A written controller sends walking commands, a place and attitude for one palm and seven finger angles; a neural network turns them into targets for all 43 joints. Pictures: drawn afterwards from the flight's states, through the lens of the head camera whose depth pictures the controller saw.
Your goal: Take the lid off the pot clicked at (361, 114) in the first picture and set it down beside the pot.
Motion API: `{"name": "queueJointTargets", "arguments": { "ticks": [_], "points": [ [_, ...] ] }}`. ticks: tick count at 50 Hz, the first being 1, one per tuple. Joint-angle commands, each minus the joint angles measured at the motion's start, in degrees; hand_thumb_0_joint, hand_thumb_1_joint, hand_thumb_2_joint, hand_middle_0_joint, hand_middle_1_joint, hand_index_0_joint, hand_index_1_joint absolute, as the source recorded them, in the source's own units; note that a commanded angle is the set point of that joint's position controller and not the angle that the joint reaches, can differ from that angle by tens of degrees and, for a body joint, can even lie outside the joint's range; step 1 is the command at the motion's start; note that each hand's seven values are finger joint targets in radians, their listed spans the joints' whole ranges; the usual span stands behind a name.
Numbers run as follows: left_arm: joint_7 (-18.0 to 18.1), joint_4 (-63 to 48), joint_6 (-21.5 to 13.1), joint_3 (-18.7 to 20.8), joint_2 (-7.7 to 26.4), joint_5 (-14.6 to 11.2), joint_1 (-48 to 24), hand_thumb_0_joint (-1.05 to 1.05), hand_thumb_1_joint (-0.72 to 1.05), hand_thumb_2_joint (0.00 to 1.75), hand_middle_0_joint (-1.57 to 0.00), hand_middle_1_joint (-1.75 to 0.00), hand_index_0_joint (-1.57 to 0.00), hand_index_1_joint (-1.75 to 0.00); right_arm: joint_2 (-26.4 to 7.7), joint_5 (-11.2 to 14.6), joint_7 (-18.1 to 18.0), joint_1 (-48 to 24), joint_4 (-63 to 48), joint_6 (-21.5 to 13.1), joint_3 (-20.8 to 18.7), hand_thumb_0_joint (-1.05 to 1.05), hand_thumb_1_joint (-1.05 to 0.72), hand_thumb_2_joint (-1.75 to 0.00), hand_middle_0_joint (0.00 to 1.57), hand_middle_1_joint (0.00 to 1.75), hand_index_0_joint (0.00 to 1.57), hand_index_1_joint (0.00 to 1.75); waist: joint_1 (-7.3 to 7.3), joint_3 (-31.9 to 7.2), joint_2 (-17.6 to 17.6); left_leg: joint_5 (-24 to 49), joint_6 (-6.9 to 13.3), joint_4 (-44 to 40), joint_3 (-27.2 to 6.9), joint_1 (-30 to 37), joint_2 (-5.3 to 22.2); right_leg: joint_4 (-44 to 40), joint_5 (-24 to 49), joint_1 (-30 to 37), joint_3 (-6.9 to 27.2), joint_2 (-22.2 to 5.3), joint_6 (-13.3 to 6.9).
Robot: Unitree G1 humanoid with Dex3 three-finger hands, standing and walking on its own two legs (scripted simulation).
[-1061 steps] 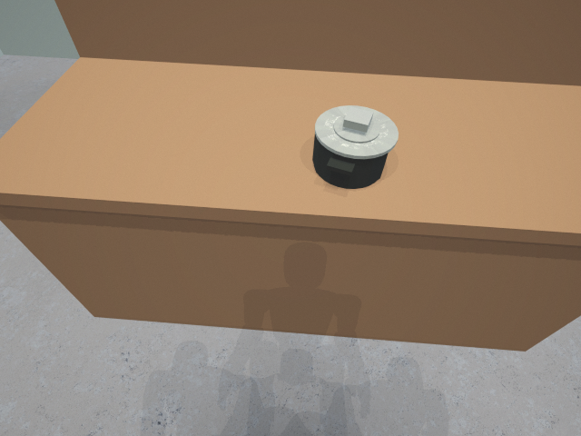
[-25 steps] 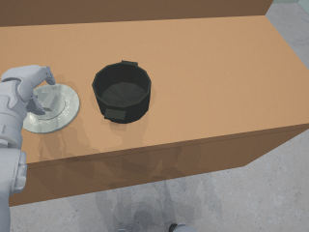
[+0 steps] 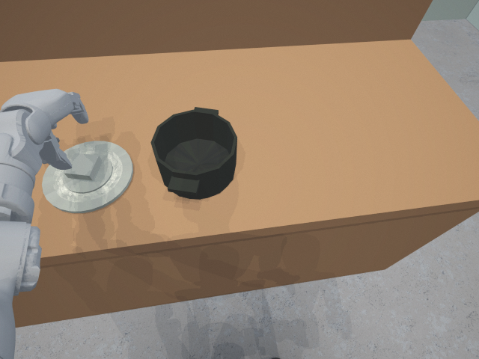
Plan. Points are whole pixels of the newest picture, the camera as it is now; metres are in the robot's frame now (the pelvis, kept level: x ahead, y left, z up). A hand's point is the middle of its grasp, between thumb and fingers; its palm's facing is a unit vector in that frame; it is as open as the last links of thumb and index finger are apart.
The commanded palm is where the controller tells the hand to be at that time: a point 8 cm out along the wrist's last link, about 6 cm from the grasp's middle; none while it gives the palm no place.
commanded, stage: raise the empty hand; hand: left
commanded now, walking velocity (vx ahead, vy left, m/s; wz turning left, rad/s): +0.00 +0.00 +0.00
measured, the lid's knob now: (83, 166) +0.49 +0.28 -0.02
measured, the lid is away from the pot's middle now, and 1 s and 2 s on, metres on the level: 0.22 0.22 0.22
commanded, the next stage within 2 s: draw the hand back to the body in 0.48 s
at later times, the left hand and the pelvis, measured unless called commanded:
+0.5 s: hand (33, 119) +0.47 +0.30 +0.13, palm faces -0.38 -0.10 -0.92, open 11.0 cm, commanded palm +0.48 +0.29 +0.19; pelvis +0.01 +0.00 +0.01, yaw +0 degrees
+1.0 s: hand (32, 144) +0.43 +0.29 +0.12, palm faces -0.33 -0.07 -0.94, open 11.0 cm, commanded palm +0.40 +0.28 +0.19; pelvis +0.00 +0.01 +0.01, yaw +2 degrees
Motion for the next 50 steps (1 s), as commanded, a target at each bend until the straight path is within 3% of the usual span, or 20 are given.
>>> {"name": "queueJointTargets", "arguments": {
  "ticks": [1,3,5,7,8,10,12,14,19,21,22,25,27,28,29,33,39,41,45,50],
  "points": [
    [1.34,-12.65,-0.52,5.0,19.01,-0.37,-25.84,0.0,-0.03,0.67,-0.36,-0.84,-0.36,-0.84,-9.4,-0.18,-0.98,5.95,-3.71,-1.15,-3.72,0.0,-0.9,-0.9,0.2,0.3,0.2,0.3,0.41,-25.11,4.51,28.59,1.72,-2.79,-0.4,19.12,-0.57,-1.44,18.98,10.19,-4.12,3.22,-4.74],
    [0.49,-8.5,-0.05,3.77,18.54,-0.83,-23.74,0.0,-0.03,0.67,-0.36,-0.84,-0.36,-0.84,-10.05,0.27,-1.0,5.52,-3.37,-0.98,-3.21,0.0,-0.9,-0.9,0.2,0.3,0.2,0.3,0.16,-20.01,1.41,23.51,1.72,-3.68,0.35,15.21,-0.68,-2.07,17.37,9.52,-4.31,3.18,-4.58],
    [-0.31,-11.29,-0.1,2.22,17.3,-0.9,-27.3,0.0,-0.03,0.67,-0.36,-0.84,-0.36,-0.84,-9.89,0.27,-1.02,5.23,-3.57,-0.96,-3.54,0.0,-0.9,-0.9,0.2,0.3,0.2,0.3,-0.15,-20.85,4.86,24.12,1.7,-4.14,0.24,17.39,-0.69,-2.44,16.78,9.31,-4.07,2.98,-4.79],
    [-0.5,-16.08,-0.77,4.35,19.76,-0.87,-30.35,0.0,-0.03,0.67,-0.36,-0.84,-0.36,-0.84,-9.68,0.14,-1.19,5.43,-3.67,-1.09,-3.8,0.0,-0.9,-0.9,0.2,0.3,0.2,0.3,0.21,-24.32,5.87,27.85,1.84,-4.2,-0.68,21.1,-0.37,-2.74,17.87,10.48,-4.12,3.05,-4.83],
    [-0.68,-15.69,-0.91,3.74,18.58,-0.89,-29.41,0.0,-0.03,0.67,-0.36,-0.84,-0.36,-0.84,-9.37,0.14,-1.42,5.46,-3.74,-1.12,-3.76,0.0,-0.9,-0.9,0.2,0.3,0.2,0.3,-0.06,-24.9,5.98,29.66,1.93,-4.08,-0.61,22.06,-0.53,-2.96,18.48,10.44,-4.08,3.18,-4.72],
    [-0.96,-13.57,-0.88,4.55,19.28,-1.37,-27.93,0.0,-0.03,0.67,-0.36,-0.84,-0.36,-0.84,-9.54,0.01,-1.21,5.5,-3.21,-1.18,-3.72,0.0,-0.9,-0.9,0.2,0.3,0.2,0.3,0.19,-22.65,5.42,30.73,1.83,-4.17,-0.73,21.37,-0.3,-3.15,19.29,10.46,-4.23,3.17,-4.69],
    [-1.44,-10.53,-0.26,2.33,16.45,-1.6,-26.28,0.0,-0.03,0.67,-0.36,-0.84,-0.36,-0.84,-9.61,0.16,-0.97,4.99,-3.11,-1.05,-3.53,0.0,-0.9,-0.9,0.2,0.3,0.2,0.3,0.03,-19.74,3.51,27.32,1.72,-5.0,-0.27,19.51,-0.37,-3.72,17.64,9.68,-4.55,3.13,-4.64],
    [-1.54,-14.87,-0.55,3.81,18.85,-1.29,-29.17,0.0,-0.03,0.67,-0.36,-0.84,-0.36,-0.84,-9.89,0.07,-0.91,4.51,-3.53,-0.95,-3.69,0.0,-0.9,-0.9,0.2,0.3,0.2,0.3,0.72,-22.55,5.66,29.93,1.81,-5.44,-0.28,21.22,-0.45,-3.87,19.63,11.68,-4.02,2.83,-4.92],
    [-1.82,-17.46,-0.45,5.7,21.3,-1.33,-30.19,0.0,-0.03,0.67,-0.36,-0.84,-0.36,-0.84,-9.6,0.01,-0.77,3.6,-4.53,-0.93,-3.67,0.0,-0.9,-0.9,0.2,0.3,0.2,0.3,1.11,-24.47,4.88,33.28,1.88,-5.99,-1.06,22.91,-0.5,-4.39,21.89,14.65,-3.9,2.7,-4.83],
    [-2.56,-10.36,0.54,1.97,15.75,-1.57,-25.37,0.0,-0.03,0.67,-0.36,-0.84,-0.36,-0.84,-9.45,0.16,-0.46,3.66,-3.97,-0.98,-3.43,0.0,-0.9,-0.9,0.2,0.3,0.2,0.3,0.49,-19.32,2.79,30.8,1.65,-6.07,-0.67,20.99,-0.36,-4.78,19.4,11.58,-4.6,3.01,-4.48],
    [-2.8,-10.91,0.69,2.28,16.5,-1.94,-25.57,0.0,-0.03,0.67,-0.36,-0.84,-0.36,-0.84,-9.79,0.28,-0.18,3.38,-3.85,-0.9,-3.41,0.0,-0.9,-0.9,0.2,0.3,0.2,0.3,0.77,-18.21,2.57,29.2,1.57,-6.4,-0.6,20.37,-0.1,-4.88,18.72,11.5,-4.56,2.85,-4.56],
    [-3.05,-16.44,0.13,2.48,17.42,-1.62,-29.58,0.0,-0.03,0.67,-0.36,-0.84,-0.36,-0.84,-9.66,0.05,-0.11,2.99,-4.63,-0.52,-3.74,0.0,-0.9,-0.9,0.2,0.3,0.2,0.3,0.7,-22.3,3.83,31.18,1.76,-6.43,-0.8,22.69,-0.27,-4.73,19.92,13.0,-4.1,2.81,-4.65],
    [-3.06,-16.45,0.06,2.03,16.32,-1.63,-30.18,0.0,-0.03,0.67,-0.36,-0.84,-0.36,-0.84,-9.29,-0.02,-0.28,2.81,-4.53,-0.63,-3.7,0.0,-0.9,-0.9,0.2,0.3,0.2,0.3,0.48,-21.77,4.8,32.47,1.66,-6.14,-1.06,23.53,-0.21,-4.74,19.81,12.13,-4.39,2.89,-4.62],
    [-2.77,-18.5,-0.23,4.21,18.88,-1.65,-30.83,0.0,-0.03,0.67,-0.36,-0.84,-0.36,-0.84,-9.35,-0.07,-0.34,2.94,-4.64,-0.58,-3.76,0.0,-0.9,-0.9,0.2,0.3,0.2,0.3,0.93,-23.81,4.82,33.37,1.69,-6.24,-1.27,24.69,-0.16,-4.78,20.27,13.27,-4.18,2.83,-4.58],
    [-2.4,-19.13,-0.77,5.66,20.52,-1.57,-30.32,0.0,-0.03,0.67,-0.36,-0.84,-0.36,-0.84,-9.52,-0.32,-0.35,2.76,-4.9,-0.7,-3.84,0.0,-0.9,-0.9,0.2,0.3,0.2,0.3,1.29,-24.54,5.55,35.81,1.66,-5.97,-1.51,25.32,-0.26,-4.63,21.3,13.39,-4.0,2.67,-4.81],
    [-2.27,-16.13,-0.4,3.88,15.34,-2.46,-19.28,0.0,-0.03,0.67,-0.36,-0.84,-0.36,-0.84,-8.73,0.09,0.65,0.57,-6.35,-0.48,-3.38,0.0,-0.9,-0.9,0.2,0.3,0.2,0.3,2.47,-20.91,3.13,35.76,1.32,-6.52,-1.47,23.18,-0.16,-4.61,20.34,13.6,-4.68,2.51,-4.6],
    [-1.71,-27.28,-0.13,5.8,18.01,-3.29,-23.08,0.0,-0.03,0.67,-0.36,-0.84,-0.36,-0.84,-8.92,-0.01,0.92,-1.73,-7.83,-0.48,-3.57,0.0,-0.9,-0.9,0.2,0.3,0.2,0.3,2.6,-22.4,4.74,34.23,1.61,-7.63,-1.98,25.81,-0.21,-5.6,19.54,15.1,-4.16,2.0,-4.82],
    [-1.19,-27.7,0.28,7.16,18.69,-3.39,-19.8,0.0,-0.03,0.67,-0.36,-0.84,-0.36,-0.84,-8.58,0.13,0.96,-2.21,-8.18,-0.76,-3.33,0.0,-0.9,-0.9,0.2,0.3,0.2,0.3,3.25,-22.57,5.17,33.91,1.52,-8.1,-2.26,25.93,-0.32,-5.6,19.21,16.37,-4.36,2.1,-4.77],
    [-1.04,-28.53,1.89,3.72,13.13,-4.62,-12.9,0.0,-0.03,0.67,-0.36,-0.84,-0.36,-0.84,-8.46,0.43,1.95,-4.37,-8.97,-1.02,-3.11,0.0,-0.9,-0.9,0.2,0.3,0.2,0.3,3.7,-18.8,3.07,33.2,1.12,-8.82,-2.11,24.49,0.04,-5.96,18.54,16.19,-4.64,1.97,-4.65],
    [-1.1,-38.03,3.0,5.82,15.43,-5.01,-12.6,0.0,-0.03,0.67,-0.36,-0.84,-0.36,-0.84,-8.26,0.45,2.19,-6.35,-10.63,-1.45,-3.0,0.0,-0.9,-0.9,0.2,0.3,0.2,0.3,4.28,-21.73,4.53,32.49,1.28,-9.38,-2.62,26.82,-0.46,-6.19,18.32,18.69,-4.37,1.8,-4.84]
  ]
}}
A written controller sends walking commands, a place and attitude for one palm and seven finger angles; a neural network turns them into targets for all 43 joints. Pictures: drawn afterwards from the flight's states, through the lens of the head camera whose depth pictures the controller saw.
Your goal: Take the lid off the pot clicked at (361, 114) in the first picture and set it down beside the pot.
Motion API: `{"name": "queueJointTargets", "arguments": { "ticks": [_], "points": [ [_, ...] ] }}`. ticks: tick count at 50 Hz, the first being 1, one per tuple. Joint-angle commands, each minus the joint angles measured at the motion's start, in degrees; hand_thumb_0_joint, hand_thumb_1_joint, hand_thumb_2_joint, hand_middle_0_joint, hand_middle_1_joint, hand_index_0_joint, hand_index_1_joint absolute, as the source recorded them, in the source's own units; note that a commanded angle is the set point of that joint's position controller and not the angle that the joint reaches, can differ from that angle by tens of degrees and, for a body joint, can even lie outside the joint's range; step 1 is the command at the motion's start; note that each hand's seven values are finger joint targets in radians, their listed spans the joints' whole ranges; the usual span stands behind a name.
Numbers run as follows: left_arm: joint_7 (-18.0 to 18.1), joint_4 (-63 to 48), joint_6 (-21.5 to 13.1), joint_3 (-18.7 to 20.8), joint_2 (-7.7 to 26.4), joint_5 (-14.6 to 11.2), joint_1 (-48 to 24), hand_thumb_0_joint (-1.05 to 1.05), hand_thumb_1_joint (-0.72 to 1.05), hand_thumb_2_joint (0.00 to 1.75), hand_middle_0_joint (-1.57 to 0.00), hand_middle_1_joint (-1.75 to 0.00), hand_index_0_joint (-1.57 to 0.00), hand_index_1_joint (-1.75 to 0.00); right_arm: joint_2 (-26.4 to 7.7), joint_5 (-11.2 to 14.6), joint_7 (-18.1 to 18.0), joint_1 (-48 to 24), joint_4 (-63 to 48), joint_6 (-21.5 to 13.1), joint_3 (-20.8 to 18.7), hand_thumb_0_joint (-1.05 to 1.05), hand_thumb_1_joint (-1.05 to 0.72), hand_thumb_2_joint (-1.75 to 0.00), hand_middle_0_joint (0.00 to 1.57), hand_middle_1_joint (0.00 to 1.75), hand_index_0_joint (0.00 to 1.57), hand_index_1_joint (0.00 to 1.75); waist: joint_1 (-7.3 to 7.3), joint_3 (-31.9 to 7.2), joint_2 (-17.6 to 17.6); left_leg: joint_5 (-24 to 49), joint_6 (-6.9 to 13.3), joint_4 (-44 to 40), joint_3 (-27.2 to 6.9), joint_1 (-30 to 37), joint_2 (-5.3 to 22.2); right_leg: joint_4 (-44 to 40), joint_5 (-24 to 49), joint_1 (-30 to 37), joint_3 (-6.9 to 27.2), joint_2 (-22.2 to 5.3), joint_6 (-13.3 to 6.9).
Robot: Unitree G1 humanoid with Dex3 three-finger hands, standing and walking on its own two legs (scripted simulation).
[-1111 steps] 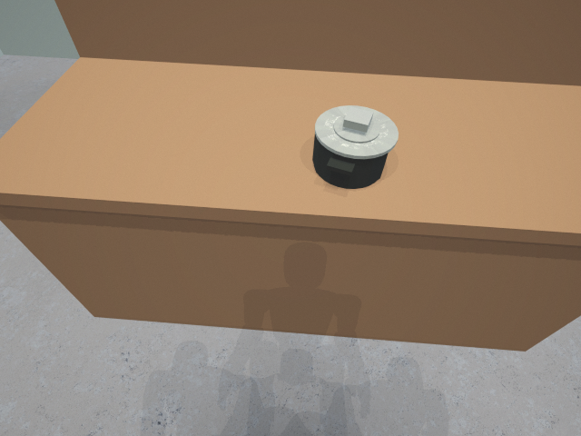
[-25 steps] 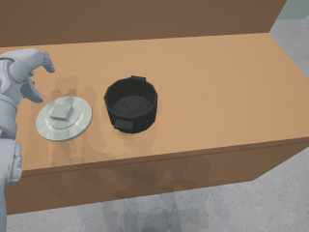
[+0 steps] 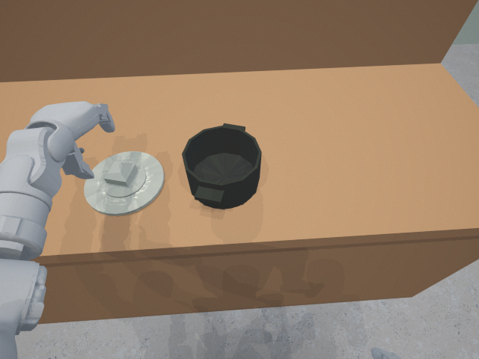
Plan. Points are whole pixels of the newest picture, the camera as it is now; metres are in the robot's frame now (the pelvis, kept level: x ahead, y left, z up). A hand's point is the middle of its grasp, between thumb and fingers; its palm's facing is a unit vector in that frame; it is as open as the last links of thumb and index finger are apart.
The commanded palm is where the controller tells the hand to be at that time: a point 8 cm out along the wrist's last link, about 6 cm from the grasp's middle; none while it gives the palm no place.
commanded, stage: draw the hand back to the body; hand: left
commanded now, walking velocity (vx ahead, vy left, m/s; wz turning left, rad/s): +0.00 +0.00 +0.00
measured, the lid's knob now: (121, 173) +0.49 +0.27 -0.03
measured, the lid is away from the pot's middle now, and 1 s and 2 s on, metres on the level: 0.22 0.22 0.22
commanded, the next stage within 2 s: step back with the hand held close in 1.84 s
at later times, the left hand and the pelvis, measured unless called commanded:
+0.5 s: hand (91, 149) +0.39 +0.22 +0.16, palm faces +0.35 -0.90 -0.26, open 10.3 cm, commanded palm +0.33 +0.26 +0.17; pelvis +0.01 -0.03 +0.00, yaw +0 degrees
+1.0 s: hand (67, 209) +0.28 +0.21 +0.17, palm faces +0.42 -0.87 -0.25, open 8.0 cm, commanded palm +0.23 +0.25 +0.17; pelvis +0.00 -0.05 +0.00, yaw +0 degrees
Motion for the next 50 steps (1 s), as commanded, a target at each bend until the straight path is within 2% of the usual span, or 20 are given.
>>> {"name": "queueJointTargets", "arguments": {
  "ticks": [1,3,4,6,8,10,11,12,15,19,22,25,27,29,34,35,39,42,46,50],
  "points": [
    [2.55,-15.88,0.64,6.1,16.33,-0.7,-22.57,0.0,-0.03,0.67,-0.36,-0.84,-0.36,-0.84,-8.07,0.14,-0.44,-1.78,-7.18,-2.24,-2.91,0.0,-0.9,-0.9,0.2,0.3,0.2,0.3,0.36,-22.63,2.3,29.5,0.71,-1.15,-2.12,15.6,1.19,0.8,16.26,7.4,-3.86,3.58,-4.76],
    [2.58,-13.37,1.55,6.59,16.24,-1.17,-18.84,0.0,-0.03,0.67,-0.36,-0.84,-0.36,-0.84,-8.29,0.44,-0.26,-2.62,-7.13,-2.3,-2.51,0.0,-0.9,-0.9,0.2,0.3,0.2,0.3,0.95,-19.0,0.09,25.86,0.52,-1.87,-1.7,13.0,1.21,0.59,15.21,7.56,-4.05,3.54,-4.77],
    [10.16,-21.38,-3.88,12.43,0.49,-36.34,-24.08,0.0,-0.03,0.67,-0.36,-0.84,-0.36,-0.84,-4.27,0.19,-2.09,5.68,-9.98,-4.56,-2.23,0.0,-0.9,-0.9,0.2,0.3,0.2,0.3,-2.14,-14.45,-2.49,20.11,-0.82,-2.84,-1.15,20.2,4.0,0.13,10.18,4.53,-4.64,2.88,-5.85],
    [16.45,-15.35,-4.82,13.96,0.2,-44.97,-11.7,0.0,-0.03,0.67,-0.36,-0.84,-0.36,-0.84,-5.94,-0.08,-3.32,0.82,-8.96,-6.0,-1.02,0.0,-0.9,-0.9,0.2,0.3,0.2,0.3,0.64,-12.74,-7.31,12.91,-0.25,-4.16,-2.01,18.6,5.08,-0.87,6.33,6.56,-3.83,2.44,-5.53],
    [20.08,-22.32,-6.1,18.33,3.93,-49.39,-15.74,0.0,-0.03,0.67,-0.36,-0.84,-0.36,-0.84,-6.91,-0.67,-3.89,-0.51,-7.96,-7.55,-1.03,0.0,-0.9,-0.9,0.2,0.3,0.2,0.3,1.21,-15.94,-4.01,14.45,-0.56,-4.22,-0.56,18.35,4.65,-0.71,9.6,10.45,-3.11,1.91,-5.26],
    [22.95,-27.64,-7.53,23.37,8.47,-50.14,-19.07,0.0,0.0,0.68,-0.36,-0.83,-0.36,-0.83,-6.88,-1.6,-4.17,-0.82,-6.94,-9.19,-0.77,0.0,-0.9,-0.9,0.2,0.3,0.2,0.3,1.66,-17.48,2.96,17.38,-1.48,-4.59,-0.74,18.94,4.21,-0.31,11.17,11.89,-2.91,1.91,-5.34],
    [23.85,-29.28,-8.0,23.32,6.75,-50.52,-16.92,0.0,0.02,0.69,-0.35,-0.81,-0.35,-0.81,-6.27,-1.79,-4.13,-1.31,-6.61,-10.33,-0.8,0.0,-0.9,-0.9,0.2,0.3,0.2,0.3,1.94,-17.48,7.34,20.47,-1.8,-3.75,-0.75,20.08,4.41,0.13,12.97,12.25,-2.98,1.59,-5.53],
    [24.48,-29.37,-7.9,23.08,4.38,-51.08,-12.47,0.0,0.04,0.69,-0.35,-0.8,-0.35,-0.8,-5.86,-1.97,-3.93,-1.34,-6.36,-11.12,-0.86,0.0,-0.9,-0.9,0.2,0.3,0.2,0.3,2.22,-16.65,7.93,23.44,-2.07,-3.37,-0.81,20.56,4.57,0.37,14.17,12.3,-3.31,1.78,-5.44],
    [25.08,-31.47,-7.48,22.29,0.14,-52.93,-3.42,0.0,0.11,0.71,-0.34,-0.76,-0.34,-0.76,-5.78,-2.18,-3.18,-2.18,-6.05,-12.34,-1.07,0.0,-0.9,-0.9,0.2,0.3,0.2,0.3,2.84,-13.78,4.34,25.53,-1.97,-3.6,-0.27,17.74,4.65,0.59,16.99,14.3,-3.7,1.93,-5.06],
    [25.78,-38.39,-7.76,25.91,2.33,-54.0,2.37,0.0,0.21,0.73,-0.32,-0.7,-0.32,-0.7,-6.08,-2.46,-2.68,-3.08,-5.62,-13.5,-1.71,0.0,-0.9,-0.9,0.2,0.3,0.2,0.3,3.14,-14.06,2.25,28.21,-1.43,-2.61,0.18,17.58,4.56,1.09,21.93,17.15,-3.55,1.51,-4.79],
    [25.44,-38.72,-7.02,22.18,-3.33,-54.79,7.28,0.0,0.28,0.75,-0.31,-0.66,-0.31,-0.66,-5.75,-2.13,-2.49,-4.27,-5.61,-13.84,-1.7,0.0,-0.9,-0.9,0.2,0.3,0.2,0.3,2.8,-11.33,0.35,25.63,-1.14,-3.03,1.05,16.64,4.09,0.43,21.7,15.99,-3.67,1.82,-4.5],
    [25.98,-44.15,-7.5,25.56,-0.21,-55.03,9.13,0.0,0.34,0.76,-0.3,-0.62,-0.3,-0.62,-5.82,-2.24,-2.53,-5.26,-5.81,-14.27,-1.89,0.0,-0.9,-0.9,0.2,0.3,0.2,0.3,3.32,-13.86,0.37,24.91,-0.75,-3.49,1.41,17.66,3.4,0.23,22.82,17.99,-3.33,1.92,-4.32],
    [25.86,-44.6,-7.34,24.19,-2.59,-55.36,12.58,0.0,0.39,0.78,-0.29,-0.6,-0.29,-0.6,-5.52,-2.12,-2.49,-6.0,-5.59,-14.37,-1.79,0.0,-0.9,-0.9,0.2,0.3,0.2,0.3,3.37,-13.01,-0.2,24.94,-0.69,-3.2,1.61,17.59,3.32,0.22,23.88,18.06,-3.47,1.65,-4.3],
    [26.16,-46.22,-7.41,25.05,-1.96,-55.54,13.83,0.0,0.44,0.79,-0.28,-0.57,-0.28,-0.57,-5.67,-2.14,-2.48,-6.55,-5.2,-14.67,-2.08,0.0,-0.9,-0.9,0.2,0.3,0.2,0.3,3.09,-11.25,-1.33,23.01,-0.58,-3.06,1.65,17.63,3.34,-0.06,23.52,17.4,-3.4,1.49,-4.13],
    [26.28,-48.42,-7.32,27.25,-1.38,-56.04,20.97,0.0,0.55,0.82,-0.26,-0.5,-0.26,-0.5,-5.38,-2.06,-2.39,-8.18,-5.39,-14.7,-1.91,0.0,-0.9,-0.9,0.2,0.3,0.2,0.3,4.0,-10.03,-0.8,21.6,-0.65,-3.73,1.82,16.97,3.07,-0.4,22.79,18.08,-3.2,1.37,-4.08],
    [26.04,-48.93,-7.32,25.28,-3.83,-56.16,20.41,0.0,0.58,0.82,-0.26,-0.49,-0.26,-0.49,-4.92,-2.1,-2.41,-8.67,-5.91,-14.69,-1.63,0.0,-0.9,-0.9,0.2,0.3,0.2,0.3,3.88,-10.31,-1.34,20.87,-0.64,-4.52,2.16,17.21,2.63,-0.86,21.85,17.79,-3.21,1.76,-3.86],
    [26.4,-52.66,-7.61,26.77,-2.68,-56.37,22.56,0.0,0.67,0.84,-0.24,-0.43,-0.24,-0.43,-4.76,-2.06,-2.48,-9.9,-5.99,-15.24,-1.49,0.0,-0.9,-0.9,0.2,0.3,0.2,0.3,4.1,-8.48,0.49,18.45,-0.8,-4.75,1.54,17.56,2.97,-1.34,18.6,16.78,-3.22,1.52,-4.1],
    [26.14,-54.35,-7.74,24.42,-6.16,-56.63,24.73,0.0,0.74,0.86,-0.23,-0.39,-0.23,-0.39,-4.15,-2.1,-2.42,-11.02,-6.73,-15.65,-1.11,0.0,-0.9,-0.9,0.2,0.3,0.2,0.3,4.34,-7.17,0.26,16.63,-0.83,-5.5,1.57,17.6,2.87,-1.92,16.1,15.7,-3.39,1.73,-4.08],
    [26.22,-55.01,-7.76,26.08,-5.76,-57.03,29.36,0.0,0.83,0.88,-0.21,-0.34,-0.21,-0.34,-4.04,-2.26,-2.46,-11.73,-7.07,-15.75,-1.02,0.0,-0.9,-0.9,0.2,0.3,0.2,0.3,4.76,-5.57,-1.16,13.68,-0.9,-6.39,1.23,16.45,2.9,-2.65,12.61,15.35,-3.39,1.83,-4.01],
    [26.23,-59.37,-8.42,24.98,-7.01,-56.9,29.98,0.0,0.9,0.9,-0.2,-0.3,-0.2,-0.3,-3.58,-2.4,-2.51,-12.74,-7.33,-16.41,-0.9,0.0,-0.9,-0.9,0.2,0.3,0.2,0.3,4.54,-5.33,0.82,11.05,-1.07,-6.95,1.32,17.26,2.77,-3.63,8.97,14.34,-2.92,1.97,-3.96]
  ]
}}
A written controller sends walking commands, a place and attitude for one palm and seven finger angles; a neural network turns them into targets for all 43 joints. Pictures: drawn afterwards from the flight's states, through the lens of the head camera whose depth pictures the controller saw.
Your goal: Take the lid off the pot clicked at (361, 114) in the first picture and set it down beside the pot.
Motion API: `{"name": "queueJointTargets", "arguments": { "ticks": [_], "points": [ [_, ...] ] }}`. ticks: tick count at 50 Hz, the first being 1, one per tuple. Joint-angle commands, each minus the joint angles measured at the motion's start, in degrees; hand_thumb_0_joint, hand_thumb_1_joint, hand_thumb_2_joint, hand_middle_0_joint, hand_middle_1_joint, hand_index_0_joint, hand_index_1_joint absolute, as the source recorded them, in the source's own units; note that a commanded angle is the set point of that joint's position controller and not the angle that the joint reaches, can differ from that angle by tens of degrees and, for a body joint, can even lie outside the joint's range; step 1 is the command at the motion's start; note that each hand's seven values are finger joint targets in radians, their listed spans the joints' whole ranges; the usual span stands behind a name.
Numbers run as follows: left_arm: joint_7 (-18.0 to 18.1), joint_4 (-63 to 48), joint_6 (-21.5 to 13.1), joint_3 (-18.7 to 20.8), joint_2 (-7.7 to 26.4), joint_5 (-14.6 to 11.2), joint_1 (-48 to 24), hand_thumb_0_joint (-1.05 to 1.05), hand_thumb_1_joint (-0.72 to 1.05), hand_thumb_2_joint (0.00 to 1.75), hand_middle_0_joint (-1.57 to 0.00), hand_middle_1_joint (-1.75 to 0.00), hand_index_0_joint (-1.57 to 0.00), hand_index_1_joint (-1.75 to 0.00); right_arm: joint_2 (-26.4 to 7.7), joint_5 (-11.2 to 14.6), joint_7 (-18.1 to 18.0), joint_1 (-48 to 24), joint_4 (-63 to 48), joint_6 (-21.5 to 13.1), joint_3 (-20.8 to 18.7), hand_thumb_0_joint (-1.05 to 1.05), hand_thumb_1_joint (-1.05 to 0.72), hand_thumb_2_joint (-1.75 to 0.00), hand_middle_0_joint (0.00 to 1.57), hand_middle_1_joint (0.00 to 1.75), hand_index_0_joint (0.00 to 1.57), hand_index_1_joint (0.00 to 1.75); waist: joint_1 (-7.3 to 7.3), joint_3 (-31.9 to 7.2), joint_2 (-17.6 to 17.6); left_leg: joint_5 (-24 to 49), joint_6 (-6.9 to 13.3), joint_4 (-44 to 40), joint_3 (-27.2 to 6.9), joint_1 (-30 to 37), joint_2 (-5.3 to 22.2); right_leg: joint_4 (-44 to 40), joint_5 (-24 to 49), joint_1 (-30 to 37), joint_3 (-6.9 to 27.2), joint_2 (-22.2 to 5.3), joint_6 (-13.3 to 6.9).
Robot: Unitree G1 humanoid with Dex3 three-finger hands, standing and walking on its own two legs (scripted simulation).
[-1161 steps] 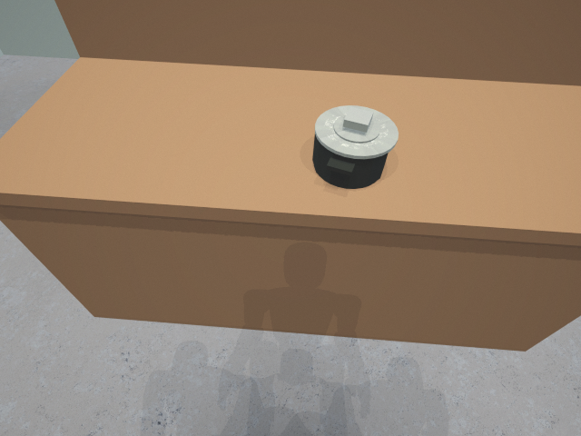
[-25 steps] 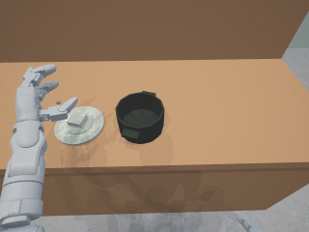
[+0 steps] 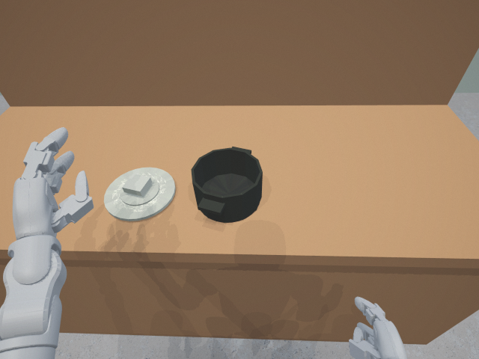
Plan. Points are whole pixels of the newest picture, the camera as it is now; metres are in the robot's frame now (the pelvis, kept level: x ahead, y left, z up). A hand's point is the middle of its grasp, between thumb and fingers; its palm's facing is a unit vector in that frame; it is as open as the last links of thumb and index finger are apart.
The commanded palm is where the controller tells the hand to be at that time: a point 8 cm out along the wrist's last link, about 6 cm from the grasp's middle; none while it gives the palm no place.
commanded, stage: draw the hand back to the body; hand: left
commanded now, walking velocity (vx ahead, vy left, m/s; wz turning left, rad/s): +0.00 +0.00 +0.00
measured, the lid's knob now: (137, 184) +0.50 +0.31 -0.03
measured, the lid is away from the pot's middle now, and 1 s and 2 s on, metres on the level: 0.22 0.22 0.22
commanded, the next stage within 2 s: step back with the hand held close in 0.84 s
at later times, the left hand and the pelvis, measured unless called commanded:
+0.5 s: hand (59, 249) +0.21 +0.25 +0.16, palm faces +0.40 -0.86 -0.33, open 7.4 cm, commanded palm +0.15 +0.29 +0.17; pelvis -0.01 +0.01 +0.00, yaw +0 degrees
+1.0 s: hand (35, 266) +0.18 +0.26 +0.17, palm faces +0.42 -0.82 -0.39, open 7.4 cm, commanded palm +0.13 +0.30 +0.17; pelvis +0.00 +0.02 +0.00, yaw +0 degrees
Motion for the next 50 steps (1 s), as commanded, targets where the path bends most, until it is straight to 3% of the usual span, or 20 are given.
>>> {"name": "queueJointTargets", "arguments": {
  "ticks": [1,2,4,5,9,13,17,22,24,27,29,33,38,39,40,44,47,48,49,50],
  "points": [
    [0.99,-14.4,-4.44,4.89,12.47,-0.22,-11.34,0.0,0.9,0.9,-0.2,-0.3,-0.2,-0.3,-6.03,-0.04,-0.68,-6.98,-8.46,-3.46,-2.48,0.0,-0.9,-0.9,0.2,0.3,0.2,0.3,-0.32,-8.13,-0.95,9.84,2.81,-3.08,2.29,1.87,-0.12,-3.26,9.63,1.15,-1.67,-0.97,-1.47],
    [1.06,-15.37,-4.52,5.55,12.81,-0.18,-9.89,0.0,0.9,0.9,-0.2,-0.3,-0.2,-0.3,-6.04,-0.07,-0.7,-7.04,-8.57,-3.58,-2.6,0.0,-0.9,-0.9,0.2,0.3,0.2,0.3,-0.05,-8.68,-1.82,10.42,2.93,-2.86,2.44,2.04,-0.06,-3.27,10.16,1.57,-1.58,-1.06,-1.44],
    [1.11,-19.92,-5.19,6.17,13.94,-0.01,-9.01,0.0,0.9,0.9,-0.2,-0.3,-0.2,-0.3,-6.05,-0.14,-0.51,-7.3,-8.6,-4.05,-2.57,0.0,-0.9,-0.9,0.2,0.3,0.2,0.3,-0.08,-8.9,1.41,10.52,2.62,-2.97,2.11,2.44,0.05,-3.08,10.02,1.87,-1.39,-1.24,-1.64],
    [1.05,-20.22,-5.35,4.9,12.13,0.19,-8.32,0.0,0.9,0.9,-0.2,-0.3,-0.2,-0.3,-5.67,-0.3,-0.47,-7.47,-8.68,-4.3,-2.46,0.0,-0.9,-0.9,0.2,0.3,0.2,0.3,-0.05,-9.15,1.65,10.66,2.58,-3.37,2.26,2.43,-0.2,-3.08,9.94,1.93,-1.44,-0.97,-1.68],
    [1.13,-20.71,-5.16,6.65,12.96,-0.06,-1.44,0.0,0.9,0.9,-0.2,-0.3,-0.2,-0.3,-6.01,-0.39,-0.36,-7.36,-8.61,-4.74,-2.76,0.0,-0.9,-0.9,0.2,0.3,0.2,0.3,0.28,-6.8,-0.76,10.08,2.56,-3.13,1.91,1.19,0.3,-3.24,9.34,1.44,-1.5,-1.27,-1.59],
    [0.89,-22.7,-5.37,5.35,10.88,-0.07,2.81,0.0,0.9,0.9,-0.2,-0.3,-0.2,-0.3,-5.71,-0.52,-0.36,-7.93,-8.86,-5.1,-2.78,0.0,-0.9,-0.9,0.2,0.3,0.2,0.3,0.51,-5.99,-1.99,8.51,2.73,-3.17,2.1,0.76,0.29,-4.07,6.92,0.54,-1.41,-1.37,-1.38],
    [1.14,-28.85,-6.13,5.73,11.22,0.27,5.67,0.0,0.9,0.9,-0.2,-0.3,-0.2,-0.3,-5.47,-0.66,-0.26,-8.04,-9.21,-6.07,-2.85,0.0,-0.9,-0.9,0.2,0.3,0.2,0.3,0.75,-6.82,1.73,8.36,2.49,-3.02,1.9,1.19,0.14,-3.89,6.3,0.64,-1.27,-1.4,-1.61],
    [1.03,-30.2,-6.04,5.59,9.8,0.22,13.54,0.0,0.9,0.9,-0.2,-0.3,-0.2,-0.3,-5.45,-0.86,-0.21,-7.8,-9.31,-6.55,-3.09,0.0,-0.9,-0.9,0.2,0.3,0.2,0.3,0.89,-5.18,-0.47,7.93,2.46,-2.83,1.81,0.17,0.45,-3.97,5.64,-0.19,-1.32,-1.42,-1.49],
    [1.13,-31.56,-6.04,6.79,11.24,0.12,15.41,0.0,0.9,0.9,-0.2,-0.3,-0.2,-0.3,-5.71,-0.93,-0.29,-7.59,-9.23,-6.58,-3.24,0.0,-0.9,-0.9,0.2,0.3,0.2,0.3,0.74,-4.4,-1.49,7.36,2.41,-2.59,1.47,-0.32,0.6,-3.9,5.13,-0.52,-1.18,-1.46,-1.46],
    [1.0,-33.2,-6.06,5.88,9.33,0.34,19.48,0.0,0.9,0.9,-0.2,-0.3,-0.2,-0.3,-5.15,-1.09,-0.34,-7.8,-9.64,-6.8,-3.2,0.0,-0.9,-0.9,0.2,0.3,0.2,0.3,1.13,-4.69,-0.59,8.84,2.59,-2.09,1.94,-0.08,0.43,-3.88,6.49,-0.54,-1.08,-1.51,-1.48],
    [1.29,-38.21,-6.44,6.88,11.3,0.54,19.53,0.0,0.9,0.9,-0.2,-0.3,-0.2,-0.3,-5.3,-1.09,-0.21,-7.77,-9.93,-7.24,-3.27,0.0,-0.9,-0.9,0.2,0.3,0.2,0.3,0.94,-5.43,1.6,8.52,2.25,-1.85,1.66,0.25,0.56,-3.48,6.45,-0.28,-0.86,-1.58,-1.62],
    [1.37,-36.71,-5.54,5.74,8.48,0.82,25.55,0.0,0.9,0.9,-0.2,-0.3,-0.2,-0.3,-4.67,-1.15,-0.37,-7.87,-9.95,-7.07,-3.18,0.0,-0.9,-0.9,0.2,0.3,0.2,0.3,1.33,-3.62,0.93,9.02,2.11,-1.84,1.79,-0.7,0.66,-3.35,6.42,-1.21,-1.31,-1.4,-1.64],
    [1.76,-39.1,-5.54,5.69,8.74,1.18,24.01,0.0,0.9,0.9,-0.2,-0.3,-0.2,-0.3,-4.85,-1.18,-0.79,-7.69,-10.37,-7.12,-3.13,0.0,-0.9,-0.9,0.2,0.3,0.2,0.3,1.1,-3.4,-0.57,8.21,2.2,-1.96,1.19,-0.7,0.74,-3.11,5.15,-1.76,-1.49,-1.28,-1.64],
    [1.92,-39.95,-5.6,6.72,10.29,1.17,23.58,0.0,0.9,0.9,-0.2,-0.3,-0.2,-0.3,-4.98,-1.14,-0.87,-7.79,-10.3,-7.23,-3.17,0.0,-0.9,-0.9,0.2,0.3,0.2,0.3,0.97,-3.39,0.11,7.71,2.08,-1.82,0.93,-0.6,0.74,-2.8,5.02,-1.69,-1.24,-1.21,-1.73],
    [1.77,-40.64,-5.68,5.23,8.46,1.5,23.53,0.0,0.9,0.9,-0.2,-0.3,-0.2,-0.3,-4.69,-1.38,-0.78,-7.84,-10.63,-7.47,-2.91,0.0,-0.9,-0.9,0.2,0.3,0.2,0.3,1.15,-4.22,2.15,8.11,2.09,-2.02,1.09,-0.63,0.41,-2.79,4.97,-1.45,-1.35,-1.24,-1.74],
    [1.9,-40.03,-5.14,6.46,9.77,1.24,25.02,0.0,0.9,0.9,-0.2,-0.3,-0.2,-0.3,-4.86,-1.31,-0.75,-7.81,-10.43,-7.09,-3.08,0.0,-0.9,-0.9,0.2,0.3,0.2,0.3,1.19,-3.9,-0.98,9.2,2.01,-1.76,0.6,-0.98,0.73,-2.03,6.49,-0.93,-1.52,-1.2,-1.76],
    [1.85,-40.07,-5.02,5.68,8.63,1.5,25.53,0.0,0.9,0.9,-0.2,-0.3,-0.2,-0.3,-4.56,-1.42,-0.64,-7.82,-10.55,-7.08,-2.87,0.0,-0.9,-0.9,0.2,0.3,0.2,0.3,1.54,-3.6,1.46,9.7,1.9,-1.79,0.93,-0.96,0.7,-2.18,6.5,-1.18,-1.61,-1.31,-1.85],
    [2.17,-47.21,-8.34,17.02,19.51,1.05,13.59,0.0,0.9,0.9,-0.2,-0.3,-0.2,-0.3,-5.96,-1.19,-0.63,-5.51,-12.56,-5.62,-2.96,0.0,-0.9,-0.9,0.2,0.3,0.2,0.3,0.3,1.38,-2.02,5.11,3.59,-1.24,0.58,-4.82,1.4,-4.79,11.71,-4.15,5.02,-3.41,-1.19],
    [1.92,-44.96,-9.84,17.97,20.45,1.26,12.75,0.0,0.9,0.9,-0.2,-0.3,-0.2,-0.3,-5.21,-1.28,-0.73,-6.01,-11.61,-5.03,-2.64,0.0,-0.9,-0.9,0.2,0.3,0.2,0.3,-0.17,1.66,-2.45,3.1,3.49,-1.1,-0.3,-5.14,1.14,-4.99,11.39,-4.22,5.63,-4.44,-1.63],
    [1.23,-37.52,-9.56,14.0,14.11,1.24,20.16,0.0,0.9,0.9,-0.2,-0.3,-0.2,-0.3,-4.89,-1.37,-0.6,-5.24,-11.08,-4.71,-2.98,0.0,-0.9,-0.9,0.2,0.3,0.2,0.3,-0.54,1.63,-7.55,4.24,3.57,-0.44,-0.3,-5.31,1.24,-4.7,11.95,-4.04,5.32,-4.54,-1.23]
  ]
}}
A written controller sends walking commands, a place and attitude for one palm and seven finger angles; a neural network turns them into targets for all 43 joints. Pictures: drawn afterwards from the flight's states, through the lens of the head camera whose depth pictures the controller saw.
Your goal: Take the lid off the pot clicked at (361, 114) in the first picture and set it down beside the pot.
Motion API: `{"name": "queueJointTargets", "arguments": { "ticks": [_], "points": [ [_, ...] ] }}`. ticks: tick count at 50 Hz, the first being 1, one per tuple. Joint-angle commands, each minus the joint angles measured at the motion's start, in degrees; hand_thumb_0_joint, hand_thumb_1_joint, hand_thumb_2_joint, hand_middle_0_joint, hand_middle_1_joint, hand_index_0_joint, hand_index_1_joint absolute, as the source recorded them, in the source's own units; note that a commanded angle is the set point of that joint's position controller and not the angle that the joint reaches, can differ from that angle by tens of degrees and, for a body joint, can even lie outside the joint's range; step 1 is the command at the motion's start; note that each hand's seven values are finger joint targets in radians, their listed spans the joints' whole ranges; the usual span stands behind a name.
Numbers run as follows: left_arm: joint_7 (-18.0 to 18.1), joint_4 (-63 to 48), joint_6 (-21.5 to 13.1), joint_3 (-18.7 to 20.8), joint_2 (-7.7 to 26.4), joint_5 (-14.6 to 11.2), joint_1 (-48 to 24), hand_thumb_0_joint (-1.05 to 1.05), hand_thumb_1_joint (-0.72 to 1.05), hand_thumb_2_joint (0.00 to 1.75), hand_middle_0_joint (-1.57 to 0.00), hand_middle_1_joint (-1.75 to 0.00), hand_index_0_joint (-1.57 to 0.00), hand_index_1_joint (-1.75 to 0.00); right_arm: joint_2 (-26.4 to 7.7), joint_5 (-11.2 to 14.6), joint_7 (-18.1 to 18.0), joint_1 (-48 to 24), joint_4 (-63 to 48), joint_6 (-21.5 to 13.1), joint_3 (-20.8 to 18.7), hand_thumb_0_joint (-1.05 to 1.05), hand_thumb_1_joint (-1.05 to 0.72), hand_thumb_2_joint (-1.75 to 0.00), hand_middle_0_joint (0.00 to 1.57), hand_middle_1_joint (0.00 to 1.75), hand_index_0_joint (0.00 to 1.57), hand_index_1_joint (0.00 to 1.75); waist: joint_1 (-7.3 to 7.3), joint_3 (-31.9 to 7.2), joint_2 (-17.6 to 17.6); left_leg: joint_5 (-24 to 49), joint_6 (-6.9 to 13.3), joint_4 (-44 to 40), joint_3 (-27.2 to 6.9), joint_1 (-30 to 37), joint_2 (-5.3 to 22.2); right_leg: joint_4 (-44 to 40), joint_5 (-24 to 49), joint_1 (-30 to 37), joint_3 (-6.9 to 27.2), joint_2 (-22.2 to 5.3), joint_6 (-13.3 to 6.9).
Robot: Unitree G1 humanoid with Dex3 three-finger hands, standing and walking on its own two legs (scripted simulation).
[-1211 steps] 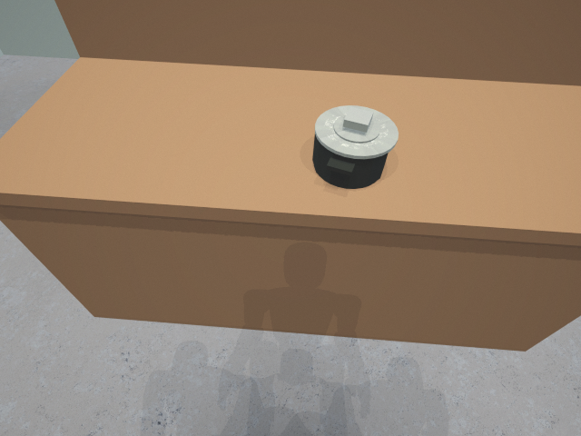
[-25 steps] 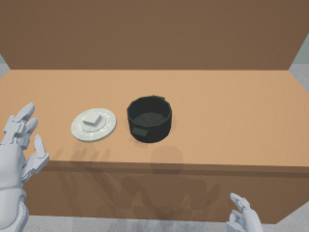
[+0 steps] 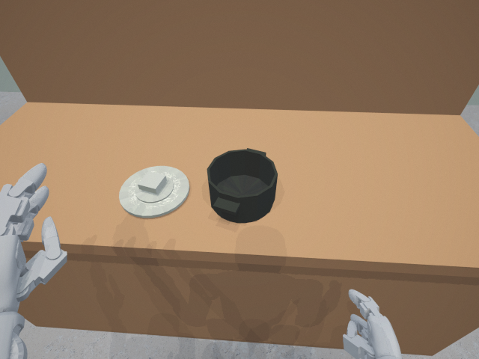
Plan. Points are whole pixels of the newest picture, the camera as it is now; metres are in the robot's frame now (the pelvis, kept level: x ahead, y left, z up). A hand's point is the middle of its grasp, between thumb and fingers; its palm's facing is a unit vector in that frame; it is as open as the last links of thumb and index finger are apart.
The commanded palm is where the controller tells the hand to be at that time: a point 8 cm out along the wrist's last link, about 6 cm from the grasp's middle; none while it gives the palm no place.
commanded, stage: step back with the hand held close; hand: left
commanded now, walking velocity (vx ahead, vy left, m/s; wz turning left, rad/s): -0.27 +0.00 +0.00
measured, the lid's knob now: (152, 182) +0.50 +0.29 -0.03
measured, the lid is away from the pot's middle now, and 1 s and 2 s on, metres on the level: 0.22 0.22 0.22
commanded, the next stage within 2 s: stop stepping back and stand still in 1.52 s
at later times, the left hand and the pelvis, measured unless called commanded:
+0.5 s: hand (33, 291) +0.14 +0.26 +0.15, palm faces +0.33 -0.81 -0.49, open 7.4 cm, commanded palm +0.08 +0.30 +0.17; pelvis -0.05 +0.02 -0.02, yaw +0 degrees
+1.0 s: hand (11, 339) +0.09 +0.25 +0.16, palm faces +0.39 -0.80 -0.45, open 7.4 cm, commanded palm +0.02 +0.30 +0.17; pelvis -0.11 +0.01 -0.03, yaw +1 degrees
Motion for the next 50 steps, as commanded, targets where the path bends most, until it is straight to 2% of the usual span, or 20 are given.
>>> {"name": "queueJointTargets", "arguments": {
  "ticks": [1,5,8,9,13,14,17,22,24,25,28,29,32,34,36,37,41,45,48,50],
  "points": [
    [0.5,-7.84,-7.35,9.86,10.91,-0.02,-3.94,0.0,0.9,0.9,-0.2,-0.3,-0.2,-0.3,-6.87,0.17,-0.11,-6.11,-9.59,-1.18,-3.56,0.0,-0.9,-0.9,0.2,0.3,0.2,0.3,-2.7,1.26,-7.79,7.78,2.41,-2.72,-0.4,-3.27,2.27,-5.08,14.48,-3.59,5.12,-4.23,-2.34],
    [-0.66,-11.28,-8.56,6.99,8.12,0.23,4.16,0.0,0.9,0.9,-0.2,-0.3,-0.2,-0.3,-7.56,0.33,1.04,-6.16,-11.08,0.46,-4.65,0.0,-0.9,-0.9,0.2,0.3,0.2,0.3,-2.98,-6.25,-2.56,16.7,2.79,-2.37,-0.13,-2.78,4.03,-0.11,21.02,0.25,2.64,-4.96,-1.32],
    [-0.15,-15.78,-9.35,10.71,11.8,0.65,7.33,0.0,0.9,0.9,-0.2,-0.3,-0.2,-0.3,-7.42,0.49,1.31,-5.93,-12.49,1.63,-5.66,0.0,-0.9,-0.9,0.2,0.3,0.2,0.3,-2.91,-9.92,-3.56,22.64,2.95,-1.0,-1.07,-3.69,4.99,2.5,24.63,1.88,2.1,-5.5,-1.19],
    [0.46,-18.21,-9.79,12.86,14.51,0.69,7.01,0.0,0.9,0.9,-0.2,-0.3,-0.2,-0.3,-7.72,0.78,1.31,-6.34,-13.05,1.75,-5.65,0.0,-0.9,-0.9,0.2,0.3,0.2,0.3,-3.11,-10.77,-1.72,21.94,2.89,-1.35,-1.8,-4.67,5.41,3.56,23.58,2.48,2.47,-5.57,-1.27],
    [1.04,-21.46,-10.62,13.7,14.41,0.26,10.58,0.0,0.9,0.9,-0.2,-0.3,-0.2,-0.3,-6.96,1.17,0.94,-5.43,-14.25,1.95,-6.09,0.0,-0.9,-0.9,0.2,0.3,0.2,0.3,-3.31,-11.62,1.44,23.62,3.0,-0.28,-2.91,-7.84,6.26,6.37,21.75,1.82,1.18,-5.29,-0.92],
    [1.35,-22.58,-10.64,14.63,15.71,0.19,10.12,0.0,0.9,0.9,-0.2,-0.3,-0.2,-0.3,-7.21,1.34,0.82,-5.64,-14.37,1.73,-6.09,0.0,-0.9,-0.9,0.2,0.3,0.2,0.3,-3.39,-11.63,3.02,22.4,3.03,-0.84,-3.77,-8.58,6.65,7.1,19.29,1.46,1.25,-5.03,-0.85],
    [1.44,-21.56,-10.63,13.23,13.36,-0.03,11.04,0.0,0.9,0.9,-0.2,-0.3,-0.2,-0.3,-6.87,1.18,0.64,-4.51,-13.89,0.87,-6.35,0.0,-0.9,-0.9,0.2,0.3,0.2,0.3,-3.45,-8.68,5.48,20.72,3.58,-2.3,-4.98,-11.34,8.29,9.75,9.65,-1.59,-0.19,-3.79,-0.4],
    [1.88,-20.1,-10.54,12.17,12.06,0.29,8.36,0.0,0.9,0.9,-0.2,-0.3,-0.2,-0.3,-7.07,1.0,0.5,-3.03,-13.06,-0.89,-6.43,0.0,-0.9,-0.9,0.2,0.3,0.2,0.3,-3.62,-5.12,5.33,8.86,4.75,-3.57,-6.51,-18.89,10.65,12.59,-0.27,-2.34,0.09,-3.47,-0.43],
    [2.18,-19.36,-10.34,12.85,13.21,0.51,6.48,0.0,0.9,0.9,-0.2,-0.3,-0.2,-0.3,-7.36,1.3,0.45,-2.71,-12.9,-1.08,-6.48,0.0,-0.9,-0.9,0.2,0.3,0.2,0.3,-3.9,-4.59,1.14,0.61,4.14,-1.63,-5.79,-21.81,9.07,11.04,3.97,-1.04,1.81,-4.66,-1.18],
    [1.99,-18.55,-10.27,10.85,11.03,0.36,6.03,0.0,0.9,0.9,-0.2,-0.3,-0.2,-0.3,-7.03,1.31,0.35,-2.08,-13.02,-0.98,-6.12,0.0,-0.9,-0.9,0.2,0.3,0.2,0.3,-4.26,-3.82,-1.11,-4.43,3.55,-0.17,-4.91,-22.59,7.4,9.88,4.83,-2.2,2.48,-5.29,-1.6],
    [2.29,-17.02,-10.32,10.16,11.49,0.6,3.71,0.0,0.9,0.9,-0.2,-0.3,-0.2,-0.3,-6.95,1.1,0.02,-1.49,-13.08,-0.82,-6.31,0.0,-0.9,-0.9,0.2,0.3,0.2,0.3,-4.96,-0.9,-8.09,-16.13,2.41,6.23,-3.49,-20.4,3.03,0.59,-6.45,-12.16,9.27,-8.91,-3.57],
    [2.63,-18.6,-10.61,11.27,13.43,0.97,2.81,0.0,0.9,0.9,-0.2,-0.3,-0.2,-0.3,-7.32,0.94,0.01,-1.25,-12.9,-0.89,-6.54,0.0,-0.9,-0.9,0.2,0.3,0.2,0.3,-5.13,-1.08,-7.24,-16.43,2.3,7.85,-3.61,-18.84,2.65,-1.5,-10.09,-14.38,11.48,-10.06,-4.76],
    [3.28,-20.13,-11.28,10.41,12.49,1.19,3.06,0.0,0.9,0.9,-0.2,-0.3,-0.2,-0.3,-6.87,0.45,-0.21,-2.11,-13.12,-1.26,-5.66,0.0,-0.9,-0.9,0.2,0.3,0.2,0.3,-5.26,-1.63,-3.18,-14.96,2.87,4.08,-5.7,-18.13,3.91,0.58,-10.02,-15.29,8.3,-8.42,-3.95],
    [4.02,-20.99,-11.76,12.58,14.07,1.66,3.8,0.0,0.9,0.9,-0.2,-0.3,-0.2,-0.3,-7.15,0.75,-0.54,-2.79,-13.68,-1.67,-5.77,0.0,-0.9,-0.9,0.2,0.3,0.2,0.3,-4.89,-3.16,1.6,-17.67,3.77,-2.44,-7.92,-23.45,6.58,6.0,-8.63,-8.81,4.27,-5.4,-2.28],
    [3.97,-21.63,-12.21,11.94,12.18,2.06,4.38,0.0,0.9,0.9,-0.2,-0.3,-0.2,-0.3,-7.37,1.2,-0.45,-3.16,-14.69,-2.47,-5.53,0.0,-0.9,-0.9,0.2,0.3,0.2,0.3,-4.58,-3.63,8.42,-23.77,5.45,-8.79,-10.58,-33.07,10.55,15.6,-6.27,0.29,0.72,-1.98,-0.86],
    [3.94,-21.51,-12.3,12.59,12.43,2.25,4.08,0.0,0.9,0.9,-0.2,-0.3,-0.2,-0.3,-7.11,1.44,-0.41,-3.22,-14.79,-2.88,-5.66,0.0,-0.9,-0.9,0.2,0.3,0.2,0.3,-4.31,-3.42,8.85,-23.87,5.8,-9.57,-10.97,-35.88,11.82,18.53,-4.55,2.65,0.05,-1.12,-0.45],
    [3.36,-20.43,-12.54,11.81,12.01,1.3,3.66,0.0,0.9,0.9,-0.2,-0.3,-0.2,-0.3,-6.87,1.06,-0.09,-2.41,-13.43,-3.73,-5.83,0.0,-0.9,-0.9,0.2,0.3,0.2,0.3,-4.44,-3.02,3.11,-13.17,4.59,-3.52,-8.55,-30.7,9.89,15.15,0.88,-2.27,1.55,-2.98,-1.14],
    [3.06,-21.21,-13.11,11.76,11.87,2.0,2.15,0.0,0.9,0.9,-0.2,-0.3,-0.2,-0.3,-7.5,1.02,0.3,-1.82,-13.32,-4.14,-6.15,0.0,-0.9,-0.9,0.2,0.3,0.2,0.3,-4.72,-3.36,4.66,-21.76,5.19,-4.77,-8.8,-35.65,10.62,18.73,-2.49,0.06,1.55,-2.06,-1.18],
    [2.98,-20.74,-13.31,12.72,12.67,1.99,1.7,0.0,0.9,0.9,-0.2,-0.3,-0.2,-0.3,-7.07,0.97,0.58,-1.4,-13.14,-3.92,-6.29,0.0,-0.9,-0.9,0.2,0.3,0.2,0.3,-4.75,-3.03,0.3,-23.89,4.5,-0.06,-6.5,-36.24,8.41,15.44,-4.2,-2.34,4.19,-3.76,-2.0],
    [3.1,-21.39,-13.66,13.05,13.34,1.72,2.12,0.0,0.9,0.9,-0.2,-0.3,-0.2,-0.3,-6.48,0.75,0.55,-0.67,-12.91,-3.66,-6.62,0.0,-0.9,-0.9,0.2,0.3,0.2,0.3,-5.19,-3.52,-4.7,-22.61,2.89,5.34,-4.14,-30.14,4.88,7.71,-8.39,-9.4,8.69,-6.55,-3.52]
  ]
}}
